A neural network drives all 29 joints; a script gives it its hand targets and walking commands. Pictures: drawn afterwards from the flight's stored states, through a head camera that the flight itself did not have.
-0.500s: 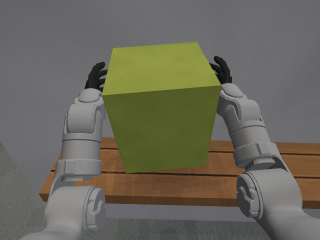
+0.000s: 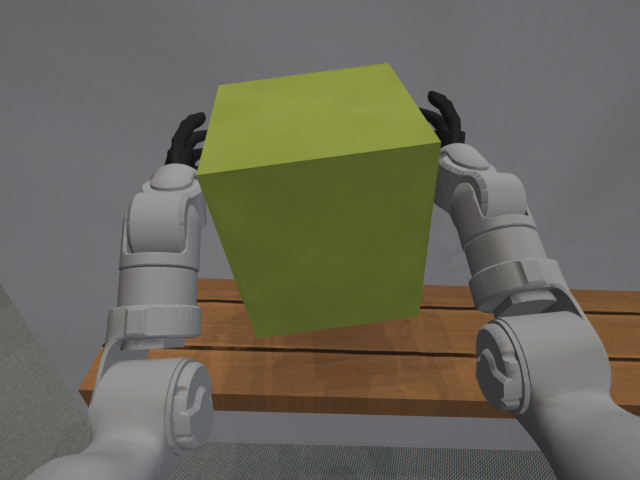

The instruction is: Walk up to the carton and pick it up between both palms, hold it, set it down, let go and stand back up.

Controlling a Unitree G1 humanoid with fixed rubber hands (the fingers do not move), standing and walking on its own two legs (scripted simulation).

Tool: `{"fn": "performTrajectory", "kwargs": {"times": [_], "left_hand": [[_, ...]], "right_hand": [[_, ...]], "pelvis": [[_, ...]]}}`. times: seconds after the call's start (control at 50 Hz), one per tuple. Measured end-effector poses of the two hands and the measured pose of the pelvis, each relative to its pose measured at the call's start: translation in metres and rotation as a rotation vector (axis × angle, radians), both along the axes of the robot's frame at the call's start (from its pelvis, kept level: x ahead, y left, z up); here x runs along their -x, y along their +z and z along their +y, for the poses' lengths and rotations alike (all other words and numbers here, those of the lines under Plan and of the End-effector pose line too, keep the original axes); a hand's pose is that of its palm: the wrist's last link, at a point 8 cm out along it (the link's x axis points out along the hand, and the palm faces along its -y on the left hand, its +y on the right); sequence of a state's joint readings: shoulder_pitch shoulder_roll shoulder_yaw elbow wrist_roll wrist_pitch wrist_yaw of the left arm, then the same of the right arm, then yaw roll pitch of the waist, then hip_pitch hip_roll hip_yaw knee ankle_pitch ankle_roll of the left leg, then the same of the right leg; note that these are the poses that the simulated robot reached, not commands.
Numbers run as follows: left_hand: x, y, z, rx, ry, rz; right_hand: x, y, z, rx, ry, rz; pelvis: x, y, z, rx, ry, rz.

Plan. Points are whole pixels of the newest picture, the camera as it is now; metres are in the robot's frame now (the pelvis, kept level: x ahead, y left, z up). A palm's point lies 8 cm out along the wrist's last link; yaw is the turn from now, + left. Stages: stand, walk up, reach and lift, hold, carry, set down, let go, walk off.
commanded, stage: reach and lift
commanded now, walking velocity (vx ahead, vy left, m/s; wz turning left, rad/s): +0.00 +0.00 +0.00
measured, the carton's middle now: (321, 203) +0.40 +0.00 +0.22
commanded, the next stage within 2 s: hold in 0.38 s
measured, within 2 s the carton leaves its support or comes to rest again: neither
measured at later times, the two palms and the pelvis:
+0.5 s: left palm (177, 166) +0.37 +0.16 +0.28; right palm (448, 140) +0.39 -0.14 +0.30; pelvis +0.00 +0.00 +0.00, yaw +0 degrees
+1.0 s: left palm (174, 154) +0.36 +0.16 +0.30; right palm (459, 125) +0.38 -0.14 +0.33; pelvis +0.00 +0.00 +0.00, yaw +0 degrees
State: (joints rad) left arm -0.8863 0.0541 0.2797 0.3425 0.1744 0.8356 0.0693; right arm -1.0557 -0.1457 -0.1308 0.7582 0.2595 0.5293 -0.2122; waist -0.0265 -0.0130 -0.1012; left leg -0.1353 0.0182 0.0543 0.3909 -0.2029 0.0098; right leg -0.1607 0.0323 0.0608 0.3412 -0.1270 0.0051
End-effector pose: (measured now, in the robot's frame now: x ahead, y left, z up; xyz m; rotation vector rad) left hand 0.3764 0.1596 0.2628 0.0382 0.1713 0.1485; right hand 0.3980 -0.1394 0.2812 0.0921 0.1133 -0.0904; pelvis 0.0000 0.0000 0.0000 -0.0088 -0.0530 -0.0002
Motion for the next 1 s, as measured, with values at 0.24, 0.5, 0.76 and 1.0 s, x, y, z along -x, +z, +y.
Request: {"fn": "performTrajectory", "kwargs": {"times": [0.24, 0.5, 0.76, 1.0], "left_hand": [[0.004, 0.009, 0.001, 0.016, -0.005, -0.002], [0.006, 0.017, 0.002, 0.015, -0.005, -0.009], [0.012, 0.025, 0.001, 0.017, -0.013, 0.002], [0.016, 0.036, 0.0, 0.015, -0.026, -0.017]], "right_hand": [[0.004, 0.016, 0.001, 0.007, 0.001, -0.001], [0.007, 0.024, 0.002, 0.009, -0.001, -0.006], [0.015, 0.03, 0.001, 0.017, -0.007, 0.007], [0.02, 0.046, -0.001, 0.025, -0.012, -0.009]], "pelvis": [[0.001, 0.0, 0.0, 0.0, 0.001, -0.002], [0.001, 0.0, 0.0, 0.0, 0.001, -0.002], [0.001, 0.0, -0.001, 0.0, 0.002, -0.002], [0.004, 0.0, -0.001, -0.001, 0.003, -0.006]]}}
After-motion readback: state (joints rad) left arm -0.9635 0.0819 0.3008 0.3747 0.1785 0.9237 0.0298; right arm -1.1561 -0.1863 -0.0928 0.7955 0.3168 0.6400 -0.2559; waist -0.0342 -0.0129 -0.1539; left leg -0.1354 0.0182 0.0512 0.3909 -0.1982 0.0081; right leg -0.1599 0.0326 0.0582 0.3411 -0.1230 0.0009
